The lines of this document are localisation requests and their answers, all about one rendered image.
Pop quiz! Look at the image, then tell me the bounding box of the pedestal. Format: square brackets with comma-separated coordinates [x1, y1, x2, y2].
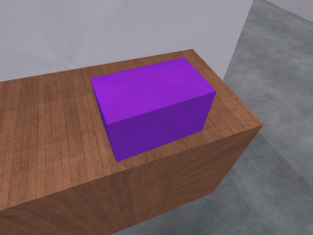
[0, 49, 264, 235]

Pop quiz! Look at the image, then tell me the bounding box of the carton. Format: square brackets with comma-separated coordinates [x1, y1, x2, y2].
[90, 57, 217, 162]

